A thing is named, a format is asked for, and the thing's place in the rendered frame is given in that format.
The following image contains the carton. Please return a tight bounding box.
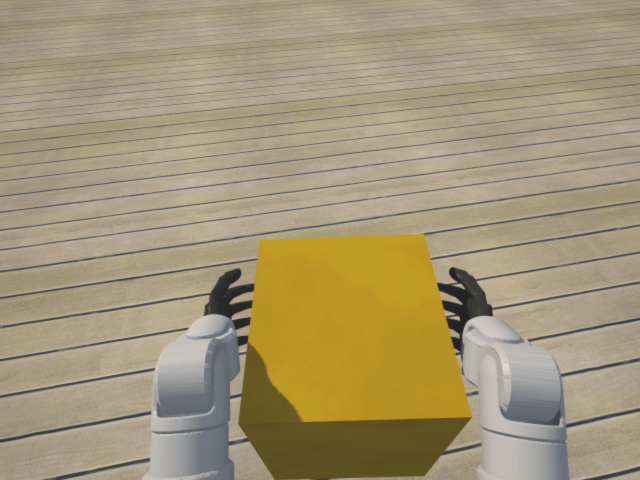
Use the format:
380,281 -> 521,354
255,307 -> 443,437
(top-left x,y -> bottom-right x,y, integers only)
238,234 -> 472,480

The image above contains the left robot hand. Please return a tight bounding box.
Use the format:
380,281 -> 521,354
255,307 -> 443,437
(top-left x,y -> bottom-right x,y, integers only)
203,268 -> 254,347

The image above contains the robot right forearm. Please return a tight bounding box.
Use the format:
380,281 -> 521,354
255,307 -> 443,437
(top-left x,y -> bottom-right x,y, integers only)
461,316 -> 570,480

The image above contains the robot left forearm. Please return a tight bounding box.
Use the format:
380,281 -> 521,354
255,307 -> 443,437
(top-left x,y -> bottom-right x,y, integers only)
142,314 -> 240,480

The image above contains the right robot hand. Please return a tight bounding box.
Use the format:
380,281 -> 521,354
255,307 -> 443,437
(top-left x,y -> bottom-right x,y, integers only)
437,267 -> 493,352

